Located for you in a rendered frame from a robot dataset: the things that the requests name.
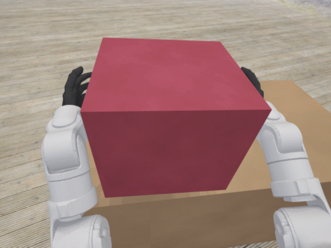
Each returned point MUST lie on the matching right robot forearm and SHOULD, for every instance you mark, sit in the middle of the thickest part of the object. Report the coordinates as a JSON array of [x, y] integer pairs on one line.
[[288, 164]]

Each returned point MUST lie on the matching carton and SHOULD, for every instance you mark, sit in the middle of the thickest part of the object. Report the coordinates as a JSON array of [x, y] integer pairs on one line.
[[169, 116]]

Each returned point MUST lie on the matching robot left hand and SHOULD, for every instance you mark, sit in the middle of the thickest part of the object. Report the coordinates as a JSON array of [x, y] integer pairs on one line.
[[73, 88]]

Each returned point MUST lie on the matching left robot upper arm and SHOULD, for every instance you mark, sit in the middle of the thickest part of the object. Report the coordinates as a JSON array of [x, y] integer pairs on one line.
[[86, 232]]

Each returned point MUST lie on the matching robot right hand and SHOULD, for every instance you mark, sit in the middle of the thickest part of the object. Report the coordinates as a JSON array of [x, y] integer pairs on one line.
[[252, 77]]

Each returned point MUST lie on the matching right robot upper arm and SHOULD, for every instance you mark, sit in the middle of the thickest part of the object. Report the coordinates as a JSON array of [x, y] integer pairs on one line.
[[303, 227]]

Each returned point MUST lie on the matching pedestal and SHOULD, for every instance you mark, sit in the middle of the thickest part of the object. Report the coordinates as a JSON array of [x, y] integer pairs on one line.
[[240, 215]]

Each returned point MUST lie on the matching left robot forearm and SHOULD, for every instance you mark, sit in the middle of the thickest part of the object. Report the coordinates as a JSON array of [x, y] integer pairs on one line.
[[66, 166]]

